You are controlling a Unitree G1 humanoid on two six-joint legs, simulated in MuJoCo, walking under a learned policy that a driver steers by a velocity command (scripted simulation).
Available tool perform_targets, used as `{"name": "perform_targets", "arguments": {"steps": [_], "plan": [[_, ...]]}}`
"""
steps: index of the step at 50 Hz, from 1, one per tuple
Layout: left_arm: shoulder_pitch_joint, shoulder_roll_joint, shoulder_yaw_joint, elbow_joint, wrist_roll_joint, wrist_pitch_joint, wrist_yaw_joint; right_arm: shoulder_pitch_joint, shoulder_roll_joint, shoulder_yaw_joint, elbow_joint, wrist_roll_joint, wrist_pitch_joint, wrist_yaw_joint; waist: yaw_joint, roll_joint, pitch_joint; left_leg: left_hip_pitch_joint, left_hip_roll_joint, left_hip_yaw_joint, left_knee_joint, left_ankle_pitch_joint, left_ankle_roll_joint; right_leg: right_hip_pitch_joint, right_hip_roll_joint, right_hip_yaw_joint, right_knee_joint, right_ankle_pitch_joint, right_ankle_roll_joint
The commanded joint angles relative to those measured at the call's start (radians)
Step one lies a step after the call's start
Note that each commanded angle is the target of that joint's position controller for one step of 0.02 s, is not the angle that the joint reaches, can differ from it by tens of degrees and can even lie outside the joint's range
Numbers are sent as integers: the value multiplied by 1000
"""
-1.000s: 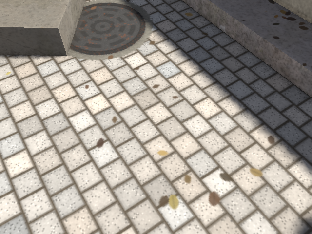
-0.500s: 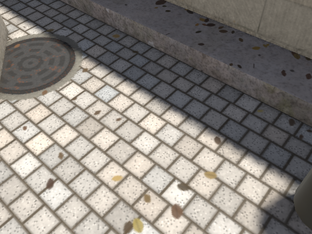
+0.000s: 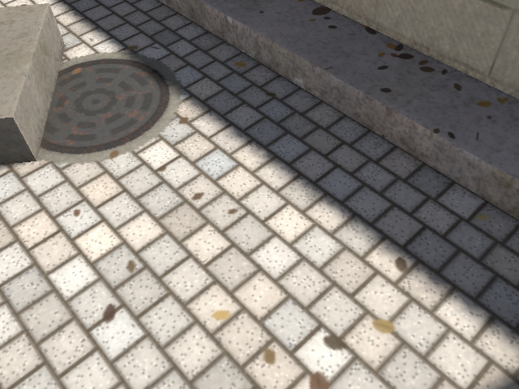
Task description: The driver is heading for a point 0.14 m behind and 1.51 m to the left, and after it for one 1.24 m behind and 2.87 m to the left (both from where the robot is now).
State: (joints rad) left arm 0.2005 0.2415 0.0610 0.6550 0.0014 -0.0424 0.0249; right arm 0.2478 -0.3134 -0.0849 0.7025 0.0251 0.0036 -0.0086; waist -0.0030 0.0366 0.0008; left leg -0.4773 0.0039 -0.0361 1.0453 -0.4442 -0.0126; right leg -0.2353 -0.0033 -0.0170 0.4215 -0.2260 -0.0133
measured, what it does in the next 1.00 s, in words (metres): walks ahead, turning left: left foot, then right foot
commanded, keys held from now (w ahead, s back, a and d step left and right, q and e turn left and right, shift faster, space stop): w+q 1.00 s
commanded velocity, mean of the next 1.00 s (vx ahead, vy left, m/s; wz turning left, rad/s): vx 0.45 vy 0.00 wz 0.56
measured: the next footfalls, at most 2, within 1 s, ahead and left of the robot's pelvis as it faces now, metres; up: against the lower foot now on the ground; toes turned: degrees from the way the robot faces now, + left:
left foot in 0.28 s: +0.18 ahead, +0.18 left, +0.00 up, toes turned +13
right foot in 0.78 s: +0.56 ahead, +0.11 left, +0.00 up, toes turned +31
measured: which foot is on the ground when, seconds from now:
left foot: up 0.00-0.26, down 0.28-0.78, up 0.80-1.00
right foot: down 0.00-0.28, up 0.30-0.76, down 0.78-1.00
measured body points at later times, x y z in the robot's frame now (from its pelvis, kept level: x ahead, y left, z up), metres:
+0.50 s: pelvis +0.19 +0.11 +0.00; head +0.21 +0.15 +0.45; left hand +0.29 +0.42 -0.09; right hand +0.33 -0.14 -0.09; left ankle +0.15 +0.17 -0.74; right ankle +0.31 -0.05 -0.66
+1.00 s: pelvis +0.47 +0.18 +0.00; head +0.50 +0.20 +0.45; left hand +0.39 +0.47 -0.11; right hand +0.75 +0.03 -0.10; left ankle +0.40 +0.31 -0.66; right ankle +0.53 +0.09 -0.74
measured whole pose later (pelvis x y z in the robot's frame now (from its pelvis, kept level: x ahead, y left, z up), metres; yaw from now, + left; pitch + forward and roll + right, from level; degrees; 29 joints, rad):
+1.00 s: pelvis +0.47 +0.18 +0.00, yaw +35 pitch +1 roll -3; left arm 0.25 0.27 0.07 0.77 0.00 -0.10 -0.01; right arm 0.24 -0.33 -0.07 0.65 0.03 -0.01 -0.01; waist 0.03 0.06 0.04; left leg -0.60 0.07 -0.07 1.14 -0.32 -0.01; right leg -0.18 0.04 -0.10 0.35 -0.19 -0.04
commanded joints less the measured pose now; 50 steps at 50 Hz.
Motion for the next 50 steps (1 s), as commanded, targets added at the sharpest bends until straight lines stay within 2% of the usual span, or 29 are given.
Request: {"name": "perform_targets", "arguments": {"steps": [1, 5, 10, 12, 13, 14, 15, 16, 17, 18, 19, 21, 23, 25, 27, 32, 34, 36, 37, 38, 39, 40, 41, 42, 43, 44, 45, 47, 50], "plan": [[21, 142, 44, -31, 2, -30, 4, -76, -38, -6, -105, -2, -22, 17, 40, -173, 24, -252, 77, -16, 18, 118, -10, 149, -261, 241, -266, -118, -170], [12, 185, 59, -8, -5, -43, -7, -125, -18, 12, -130, -7, -26, 37, 42, -152, 16, -134, 94, 18, -181, 216, -9, 86, -256, 95, -266, -13, -164], [35, 240, 78, 23, -32, -38, -28, -151, -58, 9, -159, -2, -18, 49, 39, -135, 38, -25, 79, 70, -329, 186, 41, 79, -300, 37, -225, -73, -143], [27, 240, 76, 31, -38, -29, -29, -79, -71, -3, -140, -7, -15, 47, -10, -102, 27, 127, 25, 134, -413, 192, 79, 33, -281, -25, -110, -25, -111], [42, 214, 65, 36, -27, -28, -28, 30, -111, -28, -109, -4, -13, 41, -59, -70, -24, 293, -24, 150, -435, 184, 104, -22, -238, -90, 67, 122, -80], [43, 160, 44, 20, -2, -30, -26, 206, -199, -65, -73, 5, -12, 28, -133, 80, -100, 517, 55, -32, -509, 148, 164, -176, -158, -176, 428, 129, -13], [43, 75, 15, -67, 21, -50, -22, 223, -334, -78, -100, 0, -27, 24, -81, 372, -163, 715, 299, -671, -734, -85, 358, -575, 33, -81, 805, -357, 63], [-13, 171, 30, -62, -20, -74, -28, 215, -243, -51, -122, 1, -49, 34, -130, 209, -195, 730, 346, -791, -850, -212, 385, -682, 7, 95, 923, -327, 43], [-45, 209, 38, -69, -46, -87, -36, 179, -185, -30, -119, -10, -63, 36, -107, 157, -106, 665, 337, -685, -832, -162, 356, -731, -40, 98, 922, -234, 10], [-40, 199, 34, -55, -28, -93, -33, 131, -151, -19, -127, -14, -68, 37, -74, 70, -69, 568, 298, -574, -804, -42, 321, -676, -80, 97, 854, -146, -2], [-37, 190, 33, -44, 1, -94, -29, 75, -129, -11, -133, -18, -65, 34, -41, 29, -38, 475, 253, -473, -793, 91, 291, -608, -106, 100, 764, -79, 1], [-27, 179, 35, -31, 14, -81, -32, 26, -119, -3, -142, -31, -66, 24, 0, 50, -28, 374, 196, -372, -821, 270, 275, -504, -105, 89, 681, 2, 17], [-43, 161, 29, -22, 19, -66, -32, 42, -128, -5, -124, -22, -71, 11, 5, 25, -24, 355, 170, -301, -827, 427, 276, -492, -81, 71, 602, 69, 46], [-118, 133, 16, -38, 20, -61, -30, 84, -137, -9, -94, -11, -71, -1, -13, 12, -2, 351, 146, -253, -820, 514, 258, -496, -58, 68, 461, 164, 66], [-198, 107, 4, -53, 14, -64, -37, 116, -139, -11, -70, -6, -66, -11, -37, 33, 10, 328, 113, -218, -810, 524, 229, -446, -26, 62, 308, 270, 72], [-352, 110, -2, -92, -3, -79, -64, 202, -141, -16, -15, 7, -54, -20, -87, 48, 41, 381, 134, -292, -773, 465, 210, -394, 15, 77, 109, 334, 49], [-362, 125, 4, -97, -4, -88, -70, 207, -140, -18, -3, 8, -44, -26, -82, 55, 43, 429, 152, -334, -732, 473, 203, -369, 21, 90, 64, 307, 32], [-319, 144, 14, -88, -7, -94, -69, 191, -147, -24, -1, 4, -33, -31, -55, 86, 33, 448, 162, -359, -684, 566, 189, -287, 28, 83, 49, 224, 9], [-251, 165, 27, -73, -6, -97, -63, 174, -145, -25, -7, 1, -30, -30, -20, 102, -4, 441, 144, -354, -622, 700, 175, -177, 43, 60, 36, 185, -12], [-124, 197, 45, -45, -2, -101, -55, 144, -128, -18, -21, -1, -29, -24, 49, 97, -92, 399, 92, -319, -484, 798, 144, 25, 26, 53, 14, 221, -49], [61, 246, 60, -28, 14, -98, -43, 113, -90, 0, -55, -17, -31, -18, 133, 42, -261, 244, 37, -282, -225, 657, 109, 346, -123, 189, 72, 185, -119], [157, 303, 71, 2, 20, -87, -42, 287, 16, 30, -62, -6, -40, -13, 62, -276, -431, -137, -122, -184, 138, -66, 32, 744, -394, 654, 38, 59, -289], [154, 223, 56, 2, -6, -81, -46, 309, -81, 19, -46, 17, -46, -15, 73, -288, -421, -257, -59, -189, 291, -133, 18, 715, -432, 827, -56, -154, -298], [92, 155, 38, -12, -9, -72, -37, 188, -148, -2, -54, 23, -44, -14, 96, -183, -245, -298, -10, -165, 315, -38, 9, 562, -380, 653, -93, -179, -246], [38, 138, 30, -10, -2, -63, -32, 107, -154, -4, -73, 10, -41, -15, 82, -101, -132, -276, 31, -121, 285, 44, 5, 403, -335, 507, -112, -78, -208], [10, 125, 25, 2, 5, -58, -32, 52, -140, -7, -91, -6, -43, -13, 62, -80, -53, -251, 58, -108, 244, 84, 5, 273, -294, 416, -141, 29, -193], [-4, 112, 19, 10, 14, -61, -31, 51, -119, -8, -98, -4, -39, -7, 32, -100, -23, -207, 85, -107, 212, 109, 10, 191, -261, 338, -172, 85, -181], [-11, 110, 22, 31, 6, -71, -32, 70, -66, 3, -102, 7, -26, 1, 7, -131, -4, -171, 106, -84, 162, 116, 12, 120, -243, 248, -227, 125, -188], [-8, 155, 36, 66, -2, -80, -32, 9, -35, 16, -133, -4, -17, 4, 4, -109, 35, -219, 128, -70, 48, 173, -2, 91, -263, 148, -277, 222, -208]]}}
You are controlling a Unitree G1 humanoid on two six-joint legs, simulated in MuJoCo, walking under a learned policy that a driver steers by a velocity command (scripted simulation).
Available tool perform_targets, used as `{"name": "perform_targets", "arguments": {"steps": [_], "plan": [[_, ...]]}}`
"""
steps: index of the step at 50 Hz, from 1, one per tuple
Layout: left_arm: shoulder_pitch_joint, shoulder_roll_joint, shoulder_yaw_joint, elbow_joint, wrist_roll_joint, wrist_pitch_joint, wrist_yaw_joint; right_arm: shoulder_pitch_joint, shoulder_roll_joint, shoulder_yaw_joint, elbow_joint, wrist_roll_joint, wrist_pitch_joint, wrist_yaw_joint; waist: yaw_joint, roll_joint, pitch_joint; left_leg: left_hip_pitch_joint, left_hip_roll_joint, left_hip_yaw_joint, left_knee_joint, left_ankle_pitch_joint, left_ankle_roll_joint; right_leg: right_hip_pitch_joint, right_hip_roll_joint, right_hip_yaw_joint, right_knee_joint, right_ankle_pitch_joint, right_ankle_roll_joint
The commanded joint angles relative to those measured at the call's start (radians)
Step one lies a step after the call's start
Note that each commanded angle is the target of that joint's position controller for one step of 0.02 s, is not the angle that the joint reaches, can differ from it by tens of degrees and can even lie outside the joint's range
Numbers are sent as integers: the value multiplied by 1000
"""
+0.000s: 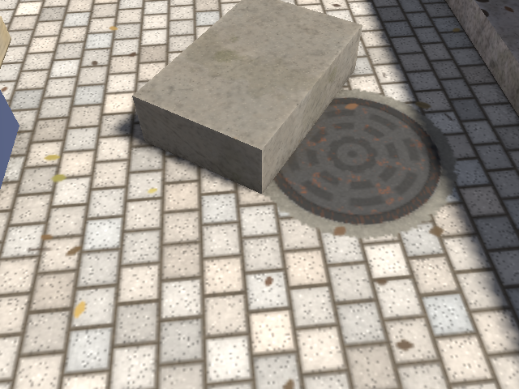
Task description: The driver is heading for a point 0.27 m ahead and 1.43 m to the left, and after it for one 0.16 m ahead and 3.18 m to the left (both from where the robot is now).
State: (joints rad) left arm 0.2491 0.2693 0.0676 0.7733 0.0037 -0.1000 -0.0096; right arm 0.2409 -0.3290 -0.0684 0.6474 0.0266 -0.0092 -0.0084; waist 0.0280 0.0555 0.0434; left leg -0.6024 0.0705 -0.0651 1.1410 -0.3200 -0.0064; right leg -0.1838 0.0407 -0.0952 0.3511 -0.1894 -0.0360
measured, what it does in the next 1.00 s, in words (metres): walks ahead, turning left: left foot, then right foot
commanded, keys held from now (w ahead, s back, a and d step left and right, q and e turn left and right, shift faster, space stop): w+q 1.00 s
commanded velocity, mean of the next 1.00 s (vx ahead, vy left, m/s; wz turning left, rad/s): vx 0.50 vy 0.00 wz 0.60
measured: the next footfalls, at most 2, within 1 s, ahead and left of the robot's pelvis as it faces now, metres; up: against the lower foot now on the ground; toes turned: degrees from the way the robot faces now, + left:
left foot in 0.28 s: +0.32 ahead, +0.17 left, +0.00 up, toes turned +12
right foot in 0.76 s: +0.64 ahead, +0.05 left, +0.00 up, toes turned +30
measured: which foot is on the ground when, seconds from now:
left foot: up 0.00-0.26, down 0.28-0.76, up 0.78-1.00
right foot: down 0.00-0.30, up 0.32-0.74, down 0.76-1.00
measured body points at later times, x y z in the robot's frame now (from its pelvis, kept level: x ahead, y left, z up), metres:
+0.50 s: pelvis +0.28 +0.09 +0.00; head +0.32 +0.11 +0.45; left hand +0.37 +0.40 -0.10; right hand +0.45 -0.16 -0.09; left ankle +0.28 +0.16 -0.74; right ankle +0.37 -0.08 -0.66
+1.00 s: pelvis +0.56 +0.12 +0.00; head +0.59 +0.13 +0.45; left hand +0.45 +0.40 -0.11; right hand +0.85 -0.01 -0.09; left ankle +0.51 +0.27 -0.66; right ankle +0.61 +0.03 -0.74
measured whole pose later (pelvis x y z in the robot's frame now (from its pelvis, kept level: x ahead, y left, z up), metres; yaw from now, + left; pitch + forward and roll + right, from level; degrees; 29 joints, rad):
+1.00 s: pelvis +0.56 +0.12 +0.00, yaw +35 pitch +1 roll -2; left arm 0.29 0.28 0.06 0.80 0.01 -0.09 -0.01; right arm 0.23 -0.33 -0.07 0.63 0.02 -0.01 0.00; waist 0.05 0.06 0.03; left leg -0.63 0.06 -0.07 1.10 -0.27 0.00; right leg -0.15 0.02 -0.10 0.34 -0.21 -0.03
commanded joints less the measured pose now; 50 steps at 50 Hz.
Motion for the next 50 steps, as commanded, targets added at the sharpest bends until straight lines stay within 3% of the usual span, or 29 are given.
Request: {"name": "perform_targets", "arguments": {"steps": [1, 6, 10, 12, 13, 14, 15, 16, 17, 18, 19, 20, 21, 24, 29, 31, 34, 36, 37, 38, 39, 40, 41, 42, 43, 46, 48, 50], "plan": [[-54, 141, 33, -45, -3, -22, 3, 0, -20, 1, -82, -7, -6, 8, -24, -123, -10, -101, 65, -38, -90, 102, -11, 52, -304, 190, -210, 214, -183], [-20, 183, 37, -15, -11, -5, 7, -152, -6, 14, -113, -3, -27, 41, 34, -97, 15, -36, 36, 41, -382, 341, 13, 98, -265, 18, -200, 269, -129], [32, 230, 49, 12, -32, 19, 8, -231, -28, 6, -159, -1, -25, 62, 41, -107, 35, -25, 4, 90, -494, 253, 59, 227, -310, -30, -140, 393, -98], [33, 264, 58, 11, -40, 34, 14, -168, -69, -17, -158, -10, -17, 63, -13, -139, -23, 100, -66, 148, -511, 143, 102, 266, -310, -71, 16, 721, -76], [23, 269, 59, 8, -43, 43, 19, -45, -105, -40, -130, -10, -13, 59, -89, -133, -90, 264, -113, 174, -555, 150, 133, 237, -290, -102, 190, 828, -56], [34, 238, 46, 0, -35, 45, 24, 137, -166, -75, -81, -4, -5, 45, -175, -97, -180, 546, -132, 138, -584, 191, 173, 84, -254, -119, 434, 746, -20], [101, 127, 7, -54, 9, 32, 18, 200, -289, -103, -71, 4, 0, 26, -130, 153, -271, 916, 122, -319, -608, 111, 314, -350, -129, -119, 824, 51, 44], [75, 116, -11, -80, 7, -2, 7, 193, -272, -86, -113, 3, -18, 33, -121, 177, -448, 1030, 262, -780, -793, -52, 434, -533, 1, 120, 1020, -407, 56], [-36, 200, 13, -106, -34, -22, -5, 173, -193, -61, -106, -8, -33, 41, -157, 75, -353, 973, 241, -676, -839, -62, 372, -631, -57, 194, 1048, -331, 41], [-73, 187, 5, -122, -44, -34, -7, 135, -167, -53, -98, -10, -43, 41, -129, 42, -229, 834, 206, -546, -844, 3, 340, -638, -93, 179, 981, -247, 26], [-72, 174, 3, -114, -23, -38, 1, 70, -142, -45, -101, -10, -46, 39, -82, -32, -159, 690, 165, -445, -844, 113, 310, -587, -131, 178, 892, -186, 30], [-57, 182, 9, -105, -6, -31, 6, 20, -115, -35, -111, -18, -48, 36, -42, -20, -124, 580, 132, -372, -859, 224, 295, -513, -157, 182, 824, -144, 36], [-43, 183, 10, -100, 0, -20, 5, -7, -109, -30, -119, -26, -49, 32, -18, 3, -114, 510, 114, -348, -880, 279, 296, -461, -163, 182, 798, -120, 46], [-54, 144, 1, -97, 14, 4, 6, 0, -118, -32, -97, -20, -57, 15, -8, -8, -90, 398, 82, -263, -905, 400, 306, -421, -146, 155, 682, -56, 93], [-251, 93, -24, -143, 7, 1, -5, 67, -146, -42, -49, -9, -46, -8, -78, 15, -37, 329, 14, -196, -894, 266, 239, -348, -77, 146, 306, 243, 116], [-297, 105, -22, -158, -5, -5, -13, 98, -153, -44, -30, -6, -44, -8, -96, 26, -28, 334, 29, -235, -879, 208, 228, -306, -56, 156, 238, 272, 110], [-294, 146, -5, -165, -12, -14, -21, 114, -138, -43, -11, 0, -38, -10, -83, 49, -29, 412, 64, -325, -802, 154, 209, -276, -52, 192, 168, 208, 81], [-229, 164, 8, -151, -15, -21, -18, 101, -132, -43, -8, -3, -31, -10, -45, 78, -36, 431, 66, -363, -736, 172, 187, -194, -48, 178, 140, 119, 50], [-147, 181, 22, -128, -11, -24, -12, 99, -104, -33, -9, -7, -28, -9, -5, 75, -73, 415, 26, -345, -659, 207, 162, -75, -47, 159, 104, 105, 24], [-18, 221, 37, -115, 6, -29, -4, 101, -46, -12, -20, -15, -30, -5, 53, 16, -186, 337, -31, -284, -437, 167, 124, 148, -160, 256, 117, 67, -32], [104, 314, 61, -92, 26, -18, 1, 209, 14, 9, -49, 3, -37, -5, 36, -260, -338, 11, -176, -130, -86, -127, 40, 503, -396, 666, 43, -153, -186], [118, 262, 52, -81, 1, -11, -9, 229, -54, 2, -48, 14, -41, -9, 34, -348, -331, -161, -131, -123, 98, -271, 21, 526, -470, 924, -57, -404, -222], [70, 191, 33, -95, -4, -7, -5, 144, -130, -19, -43, 14, -36, -10, 54, -234, -202, -206, -84, -129, 163, -182, 14, 415, -434, 800, -81, -444, -181], [23, 162, 24, -102, 2, 1, -1, 74, -140, -23, -55, 2, -29, -11, 48, -166, -126, -188, -49, -88, 161, -108, 11, 303, -394, 648, -79, -321, -148], [-10, 136, 15, -95, 5, 4, 2, 31, -127, -24, -67, -9, -28, -9, 34, -138, -64, -165, -21, -80, 117, -53, 11, 203, -350, 533, -97, -185, -138], [-22, 111, 9, -70, 5, -6, 7, 27, -68, -18, -75, 1, -16, 5, 1, -173, -31, -93, 27, -56, 42, 12, 15, 97, -295, 343, -156, 4, -127], [-9, 132, 17, -47, -2, -14, 6, -4, -39, -9, -94, -4, -10, 8, -2, -150, -14, -126, 36, -49, -14, 47, 8, 91, -303, 273, -183, 98, -144], [1, 156, 24, -29, 1, -13, 7, -34, -30, -5, -106, -8, -10, 12, 2, -133, -13, -154, 40, -42, -92, 119, -2, 112, -309, 204, -194, 182, -153]]}}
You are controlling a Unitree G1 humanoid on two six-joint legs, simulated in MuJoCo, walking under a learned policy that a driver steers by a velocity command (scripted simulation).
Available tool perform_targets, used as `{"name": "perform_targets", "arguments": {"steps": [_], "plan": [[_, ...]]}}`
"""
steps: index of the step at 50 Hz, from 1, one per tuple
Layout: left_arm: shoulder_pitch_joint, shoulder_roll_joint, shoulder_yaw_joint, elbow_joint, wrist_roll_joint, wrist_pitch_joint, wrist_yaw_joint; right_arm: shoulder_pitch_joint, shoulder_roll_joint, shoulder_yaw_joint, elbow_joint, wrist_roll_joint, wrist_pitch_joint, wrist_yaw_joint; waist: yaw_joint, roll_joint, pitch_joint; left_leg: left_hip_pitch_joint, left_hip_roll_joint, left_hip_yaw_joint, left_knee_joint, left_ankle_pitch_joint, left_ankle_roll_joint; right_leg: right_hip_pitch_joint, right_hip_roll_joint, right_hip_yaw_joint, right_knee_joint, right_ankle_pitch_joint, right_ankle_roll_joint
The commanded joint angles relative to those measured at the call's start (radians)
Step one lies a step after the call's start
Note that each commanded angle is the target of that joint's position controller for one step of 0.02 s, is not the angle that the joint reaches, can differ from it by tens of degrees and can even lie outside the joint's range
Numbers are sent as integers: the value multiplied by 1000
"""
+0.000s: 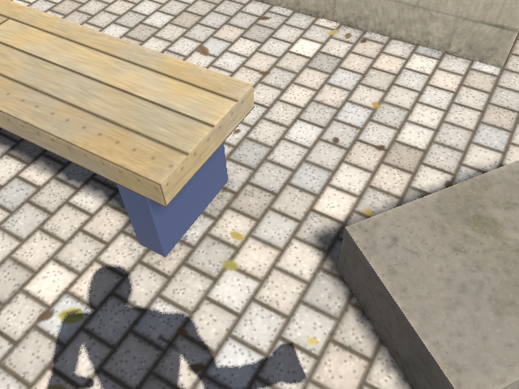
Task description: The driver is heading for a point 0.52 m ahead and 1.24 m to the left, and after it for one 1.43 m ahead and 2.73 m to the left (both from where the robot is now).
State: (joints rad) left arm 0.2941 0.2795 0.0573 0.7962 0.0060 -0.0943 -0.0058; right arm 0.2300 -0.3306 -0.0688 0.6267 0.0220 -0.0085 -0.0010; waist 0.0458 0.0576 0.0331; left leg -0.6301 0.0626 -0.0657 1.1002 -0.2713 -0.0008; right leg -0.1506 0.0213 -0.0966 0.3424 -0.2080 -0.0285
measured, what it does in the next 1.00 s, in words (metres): walks ahead, turning left: left foot, then right foot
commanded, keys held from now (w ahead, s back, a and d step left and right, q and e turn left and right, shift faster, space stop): w+q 0.52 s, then w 0.48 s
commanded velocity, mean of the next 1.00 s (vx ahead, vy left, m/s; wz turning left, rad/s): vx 0.31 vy -0.01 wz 0.43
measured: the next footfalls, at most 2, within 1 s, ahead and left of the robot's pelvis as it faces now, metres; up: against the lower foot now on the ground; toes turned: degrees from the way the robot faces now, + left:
left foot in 0.28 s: +0.31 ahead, +0.16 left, +0.00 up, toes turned +12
right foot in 0.72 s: +0.63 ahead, +0.05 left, +0.00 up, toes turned +25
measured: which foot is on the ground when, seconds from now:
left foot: up 0.00-0.26, down 0.28-0.74, up 0.76-1.00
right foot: down 0.00-0.28, up 0.30-0.70, down 0.72-1.00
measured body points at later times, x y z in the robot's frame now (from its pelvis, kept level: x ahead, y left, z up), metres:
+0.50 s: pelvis +0.28 +0.08 +0.00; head +0.31 +0.10 +0.45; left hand +0.37 +0.39 -0.09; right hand +0.45 -0.17 -0.10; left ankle +0.27 +0.15 -0.74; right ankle +0.39 -0.08 -0.67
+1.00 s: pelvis +0.45 +0.08 -0.01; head +0.49 +0.09 +0.44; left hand +0.49 +0.38 -0.12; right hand +0.67 -0.12 -0.13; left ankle +0.39 +0.22 -0.71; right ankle +0.60 +0.03 -0.74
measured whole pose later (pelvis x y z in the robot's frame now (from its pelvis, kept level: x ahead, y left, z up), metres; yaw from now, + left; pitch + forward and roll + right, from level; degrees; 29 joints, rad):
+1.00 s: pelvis +0.45 +0.08 -0.01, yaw +25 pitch +0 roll +0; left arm 0.11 0.24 0.03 0.75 0.02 -0.01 0.01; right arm 0.21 -0.29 -0.05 0.76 -0.01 0.04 -0.05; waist 0.01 0.02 0.07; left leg -0.39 0.03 -0.07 0.83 -0.42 -0.07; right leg -0.39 0.02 -0.02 0.44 -0.06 -0.04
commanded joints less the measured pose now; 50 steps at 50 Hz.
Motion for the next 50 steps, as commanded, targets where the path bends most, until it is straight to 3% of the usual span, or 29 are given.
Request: {"name": "perform_targets", "arguments": {"steps": [1, 5, 9, 11, 13, 14, 15, 16, 17, 18, 19, 20, 22, 25, 26, 29, 30, 33, 34, 35, 36, 37, 38, 39, 40, 42, 44, 47, 50], "plan": [[-44, 156, 37, -47, 1, -17, 5, -37, -25, -2, -86, -5, -14, 10, -13, -132, -2, -124, 48, -33, -100, 122, -10, 85, -286, 168, -193, 230, -157], [-15, 177, 34, -20, -4, -4, 14, -163, 0, 9, -110, -3, -27, 39, 32, -123, 28, -54, 27, 41, -339, 300, 3, 101, -253, 27, -195, 279, -120], [30, 206, 40, 7, -23, 19, 14, -240, -9, 5, -144, 5, -30, 64, 37, -123, 53, -32, 3, 91, -456, 244, 44, 207, -290, -27, -152, 390, -96], [26, 240, 50, 4, -27, 33, 20, -207, -42, -12, -145, -3, -27, 69, -4, -154, 9, 77, -59, 146, -473, 143, 84, 245, -292, -68, -36, 727, -78], [2, 261, 58, -9, -34, 46, 33, 15, -114, -56, -90, -4, -22, 60, -137, -145, -111, 383, -138, 179, -551, 147, 149, 184, -263, -115, 269, 933, -42], [10, 233, 46, -25, -20, 39, 36, 197, -179, -91, -42, -2, -9, 38, -221, -79, -198, 698, -93, 61, -566, 159, 197, -44, -230, -111, 547, 709, -5], [115, 71, -7, -88, 22, 15, 16, 176, -304, -106, -42, 10, -11, 24, -91, 223, -289, 1070, 193, -490, -602, 44, 383, -530, -47, -61, 930, -302, 55], [22, 135, -3, -98, -11, -24, 0, 221, -224, -82, -73, 11, -27, 26, -168, 130, -450, 1117, 262, -768, -763, -163, 435, -639, -9, 175, 1061, -381, 47], [-93, 186, 11, -132, -47, -44, -9, 187, -171, -65, -59, -1, -40, 28, -188, 67, -305, 1025, 230, -629, -798, -112, 372, -716, -58, 193, 1049, -269, 28], [-112, 169, 4, -141, -43, -55, -4, 129, -152, -58, -56, -1, -48, 26, -142, -9, -205, 867, 193, -522, -807, -18, 339, -677, -95, 190, 963, -179, 22], [-110, 172, 8, -127, -17, -54, 3, 56, -124, -47, -65, -3, -50, 24, -94, -51, -139, 719, 156, -432, -819, 109, 314, -609, -123, 189, 881, -135, 32], [-89, 181, 15, -124, -3, -45, 5, 11, -106, -40, -76, -16, -52, 20, -53, -31, -111, 614, 130, -378, -841, 208, 308, -537, -142, 196, 835, -108, 41], [-65, 164, 16, -116, 8, -23, 5, -17, -103, -39, -66, -14, -63, 16, -20, -22, -79, 495, 107, -324, -876, 320, 309, -471, -145, 180, 765, -91, 69], [-143, 113, 0, -145, 16, -10, 9, 9, -129, -45, -32, -10, -68, -1, -36, -27, -38, 376, 58, -216, -879, 433, 292, -443, -120, 143, 608, 29, 116], [-175, 111, 0, -150, 17, -5, 12, 1, -145, -48, -41, -22, -67, -3, -52, -40, 1, 371, 53, -205, -845, 653, 264, -453, -92, 138, 535, 77, 125], [-264, 65, -16, -174, 8, -13, -1, 52, -126, -44, 6, 3, -54, -18, -90, 6, -72, 365, -1, -116, -805, 536, 195, -319, -47, 117, 318, 310, 115], [-292, 65, -17, -182, 0, -14, -6, 77, -123, -42, 18, 4, -52, -17, -109, 18, -74, 359, 9, -137, -817, 424, 190, -283, -38, 117, 286, 369, 108], [-315, 107, 2, -196, 10, -24, -18, 91, -110, -40, 40, -2, -56, -20, -114, 31, -63, 484, 54, -205, -731, 474, 159, -296, -30, 153, 164, 347, 55], [-288, 122, 12, -193, 9, -27, -16, 78, -104, -40, 42, -9, -60, -18, -96, 42, -83, 526, 72, -228, -690, 475, 149, -278, -36, 165, 148, 314, 35], [-118, 91, -8, -111, 57, 0, -14, 104, -111, -37, 68, -58, -61, -5, -65, 91, -72, 528, 24, -187, -609, 618, 101, -214, -28, 120, 140, 257, 18], [-127, 179, 36, -161, 23, -38, 0, 40, -76, -30, 36, -4, -57, -16, -5, 37, -92, 476, -54, -169, -457, 586, 68, -73, -58, 145, 4, 572, -18], [-45, 235, 39, -155, 42, -52, 10, 65, -19, -4, 9, -23, -60, -19, 6, -136, -286, 282, -123, -137, -186, 143, 7, 277, -262, 304, 148, 1195, -104], [-18, 199, 30, -141, 55, -37, 10, 268, 5, 8, 65, -3, -56, -22, -50, -328, -441, 94, -222, -125, 88, -518, -48, 482, -507, 554, 218, 1528, -307], [-19, 146, 20, -144, 24, -17, 1, 275, -112, -12, 91, -4, -36, -20, -32, -213, -503, 104, -161, -187, 172, -470, -65, 426, -485, 594, 178, 1325, -305], [-96, 119, 15, -157, 0, 4, 2, 187, -152, -30, 85, 1, -10, -23, -37, -155, -408, 84, -121, -158, 203, -402, -81, 323, -421, 511, 144, 1006, -263], [-225, 77, -5, -165, -9, 48, 12, 114, -120, -29, 88, -11, 48, -43, -68, -131, -223, 122, -65, -93, 124, -290, -98, 24, -321, 424, 13, 409, -200], [-285, 103, 0, -160, 11, 69, 15, 124, -58, -17, 94, -21, 70, -49, -96, -204, -131, 252, -61, -14, -5, -194, -96, -195, -233, 317, -83, 149, -167], [-255, 96, 3, -130, 13, 67, 23, 94, -15, -3, 97, -35, 49, -52, -69, -227, -143, 331, -39, 13, -210, -156, -82, -187, -217, 271, -92, 116, -174], [-216, 120, 11, -105, 4, 73, 29, 72, -30, -7, 109, -31, 36, -45, -46, -220, -158, 380, -35, 22, -366, -89, -52, -151, -246, 312, -101, -50, -181]]}}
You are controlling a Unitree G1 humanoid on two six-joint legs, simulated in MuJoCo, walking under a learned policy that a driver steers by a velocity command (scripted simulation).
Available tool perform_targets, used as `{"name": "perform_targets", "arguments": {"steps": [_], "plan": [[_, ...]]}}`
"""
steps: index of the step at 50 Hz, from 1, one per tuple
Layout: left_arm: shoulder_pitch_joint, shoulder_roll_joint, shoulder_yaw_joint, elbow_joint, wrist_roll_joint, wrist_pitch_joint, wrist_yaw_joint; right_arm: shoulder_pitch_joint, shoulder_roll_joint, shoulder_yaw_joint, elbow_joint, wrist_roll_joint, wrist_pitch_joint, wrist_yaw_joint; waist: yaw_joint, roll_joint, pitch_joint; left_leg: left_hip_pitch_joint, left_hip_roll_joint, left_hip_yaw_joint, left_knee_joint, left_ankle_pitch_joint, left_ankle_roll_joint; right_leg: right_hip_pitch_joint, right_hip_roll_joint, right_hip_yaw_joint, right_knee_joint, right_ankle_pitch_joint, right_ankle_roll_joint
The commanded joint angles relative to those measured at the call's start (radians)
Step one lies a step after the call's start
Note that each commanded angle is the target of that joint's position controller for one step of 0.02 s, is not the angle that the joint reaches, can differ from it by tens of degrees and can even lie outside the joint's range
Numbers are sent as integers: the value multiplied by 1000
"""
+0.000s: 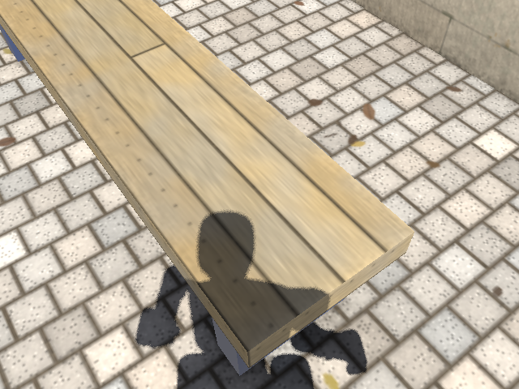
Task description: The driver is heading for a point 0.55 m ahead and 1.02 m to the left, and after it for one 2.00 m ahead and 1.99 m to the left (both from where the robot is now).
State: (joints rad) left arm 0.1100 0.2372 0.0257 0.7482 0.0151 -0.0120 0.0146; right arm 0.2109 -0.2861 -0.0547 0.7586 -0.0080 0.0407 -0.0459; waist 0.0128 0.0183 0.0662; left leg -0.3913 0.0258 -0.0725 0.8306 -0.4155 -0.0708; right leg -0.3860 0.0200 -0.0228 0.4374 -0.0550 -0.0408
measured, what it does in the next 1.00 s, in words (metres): steps to the left, turning left: left foot, then right foot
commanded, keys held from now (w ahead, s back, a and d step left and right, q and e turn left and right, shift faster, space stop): w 0.02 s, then w+q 0.98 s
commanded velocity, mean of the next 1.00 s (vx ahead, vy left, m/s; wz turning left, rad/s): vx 0.01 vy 0.04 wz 0.47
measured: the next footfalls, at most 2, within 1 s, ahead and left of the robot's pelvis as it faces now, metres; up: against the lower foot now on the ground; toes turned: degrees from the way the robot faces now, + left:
left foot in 0.08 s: +0.04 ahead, +0.15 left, +0.00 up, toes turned -1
right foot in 0.36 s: +0.06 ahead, -0.09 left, +0.00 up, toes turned +10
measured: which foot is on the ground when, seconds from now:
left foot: up 0.00-0.06, down 0.08-0.36, up 0.38-0.82, down 0.84-1.00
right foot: down 0.00-0.12, up 0.14-0.34, down 0.36-0.84, up 0.86-1.00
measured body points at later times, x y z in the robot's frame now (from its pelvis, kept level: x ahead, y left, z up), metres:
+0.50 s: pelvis +0.00 +0.00 +0.01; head +0.02 -0.02 +0.46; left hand +0.09 +0.30 -0.08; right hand +0.20 -0.26 -0.09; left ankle -0.06 +0.13 -0.65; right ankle +0.02 -0.10 -0.73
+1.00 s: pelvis -0.06 +0.09 +0.01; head -0.02 +0.14 +0.46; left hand -0.10 +0.42 -0.11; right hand +0.20 -0.11 -0.07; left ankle -0.08 +0.15 -0.73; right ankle -0.01 -0.05 -0.65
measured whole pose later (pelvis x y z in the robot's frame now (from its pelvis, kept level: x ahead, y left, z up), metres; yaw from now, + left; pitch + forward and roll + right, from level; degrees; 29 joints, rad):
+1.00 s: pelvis -0.06 +0.09 +0.01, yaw +29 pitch +3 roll -1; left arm 0.14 0.36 0.09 0.81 0.01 0.00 0.07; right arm 0.24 -0.32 -0.09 0.63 0.01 0.04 0.00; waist 0.01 -0.03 0.07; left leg -0.26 -0.07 -0.02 0.43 -0.21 0.09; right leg -0.52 -0.05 -0.02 1.10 -0.41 0.02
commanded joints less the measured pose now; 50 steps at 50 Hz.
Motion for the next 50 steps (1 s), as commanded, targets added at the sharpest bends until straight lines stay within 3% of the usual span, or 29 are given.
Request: {"name": "perform_targets", "arguments": {"steps": [1, 4, 5, 6, 7, 9, 13, 17, 18, 19, 20, 21, 22, 23, 24, 27, 32, 38, 39, 40, 41, 42, 43, 44, 45, 46, 47, 48, 50], "plan": [[-37, 164, 42, -53, -9, -5, 11, 105, -73, -23, -10, 0, -15, 3, -24, -176, -180, 178, -3, 42, -170, 103, 34, 62, -240, 238, -198, -284, -155], [0, 160, 43, -30, -17, 2, 21, 81, -100, -28, -24, -10, -22, 9, -30, -135, -108, 207, 18, 17, -347, 193, 116, 0, -202, 189, -161, -443, -51], [28, 143, 38, -37, -2, -2, 21, 60, -161, -37, -46, -9, -22, 4, 4, 16, -96, 183, 128, -123, -420, 189, 176, -21, -137, 107, -60, -445, 5], [-11, 117, 40, -42, 8, -9, 28, 62, -170, -46, -27, -1, -21, 10, -6, 162, -66, 60, 161, -215, -521, -1, 237, 25, -21, -30, 66, -317, 70], [-69, 124, 45, -54, 4, -12, 35, 8, -162, -43, -47, -9, -31, 14, -23, 191, -13, -12, 173, -274, -575, -23, 251, 52, -1, -9, 155, -247, 75], [-63, 132, 56, -55, -3, -9, 39, -56, -167, -47, -67, -11, -51, 6, -10, 221, -18, 15, 191, -278, -553, 194, 257, 23, 11, 23, 272, -296, 62], [-54, 108, 53, -69, -25, -16, 25, -38, -147, -53, -68, 20, -55, 4, -30, 164, -103, 249, 187, -305, -436, 660, 272, -70, 12, 60, 307, -428, 63], [33, 114, 55, -36, -34, -25, 5, -93, -151, -57, -98, 42, -13, -6, 8, 151, -180, 267, 131, -317, -376, 663, 221, 145, 35, 17, -49, -117, 46], [70, 154, 67, -27, -25, -21, 6, -78, -123, -48, -106, 39, -10, -8, 7, 97, -204, 169, 90, -284, -313, 503, 175, 293, -42, 66, -105, -14, 19], [107, 227, 82, -29, -7, -9, 15, -37, -52, -30, -114, 17, -11, -4, -15, -148, -221, -37, -20, -161, -73, 121, 107, 451, -263, 265, -97, 282, -60], [78, 261, 91, -35, 21, -2, 10, 0, -100, -51, -126, 30, -22, -4, -20, -317, -173, -192, -114, -58, 115, -235, 43, 356, -453, 437, -121, 412, -235], [47, 209, 72, -53, 20, -6, 11, -3, -185, -77, -112, 19, -26, -1, -18, -182, -147, -176, -50, -92, 317, -220, 12, 293, -445, 395, -134, 394, -277], [-11, 173, 62, -57, 16, -9, 17, 16, -191, -88, -97, 28, -20, 2, -50, -131, -122, -178, -41, -87, 388, -151, 1, 263, -377, 301, -129, 311, -227], [-51, 184, 64, -64, 5, -5, 23, 46, -173, -89, -73, 26, -6, -8, -66, -106, -97, -187, -36, -76, 395, -91, -14, 256, -317, 229, -132, 197, -176], [-62, 179, 62, -61, -7, -3, 30, 26, -156, -85, -80, 20, 3, -12, -50, -113, -74, -218, -33, -69, 410, -35, -28, 262, -304, 199, -137, 185, -169], [-7, 184, 61, -37, -5, 10, 52, -66, -97, -65, -137, 28, 2, -5, -6, -132, -68, -241, -19, -8, 318, 39, -52, 314, -282, 113, -157, 205, -187], [25, 229, 79, -15, -8, 20, 47, -112, -84, -52, -200, 21, 5, 20, 25, -157, -121, -164, 36, 33, 114, 40, -53, 379, -329, 68, -158, 203, -208], [-1, 273, 98, -8, -22, 24, 24, -78, -103, -60, -234, 19, 22, 54, -5, -176, -116, 43, 26, 115, -182, 101, 41, 292, -350, 0, -112, 117, -146], [41, 321, 113, 8, -38, 25, 50, -70, -97, -53, -238, 21, 34, 72, 6, -155, -66, 1, 18, 121, -211, 129, 59, 285, -440, 90, -152, 142, -174], [61, 348, 121, 25, -48, 27, 66, -47, -104, -60, -244, 17, 42, 84, -11, -146, -69, 12, 46, 88, -248, 107, 82, 305, -472, 106, -143, 118, -166], [43, 337, 120, 30, -49, 25, 71, 6, -112, -66, -225, 13, 40, 88, -40, -143, -95, 95, 38, 88, -335, 142, 111, 279, -440, 65, -105, 74, -131], [40, 290, 108, 34, -45, 24, 68, 78, -142, -83, -196, 14, 38, 84, -76, -89, -138, 248, 18, 67, -417, 245, 151, 205, -354, -14, 8, 4, -74], [60, 206, 85, 23, -9, 25, 56, 153, -248, -115, -170, 20, 35, 73, -79, 185, -148, 445, 142, -143, -485, 637, 229, -23, -186, -157, 322, -282, 22], [-14, 163, 68, -45, 14, 20, 60, 146, -324, -125, -172, 1, 20, 65, -62, 358, -142, 439, 231, -365, -517, 572, 407, -287, -19, -116, 555, -570, 78], [-32, 201, 78, -32, -3, 15, 59, 86, -251, -104, -199, -2, -5, 62, -65, 258, -147, 398, 215, -327, -547, 539, 426, -306, -46, -11, 720, -563, 65], [-15, 226, 84, -22, -18, 10, 52, 39, -216, -90, -199, 3, -18, 54, -27, 190, -144, 368, 188, -264, -545, 512, 390, -300, -61, 19, 744, -493, 43], [18, 233, 89, 4, -15, 6, 51, -5, -195, -85, -208, 16, -23, 48, -1, 95, -141, 354, 154, -224, -537, 436, 346, -295, -80, 34, 728, -416, 41], [21, 238, 89, 8, -4, 3, 54, -27, -184, -80, -210, 27, -21, 43, 3, 74, -134, 339, 141, -217, -534, 433, 325, -301, -78, 33, 717, -358, 49], [52, 225, 86, 16, -10, -7, 55, -11, -180, -71, -216, 17, -17, 36, 0, 77, -139, 328, 125, -232, -542, 447, 319, -289, -63, 43, 717, -298, 63]]}}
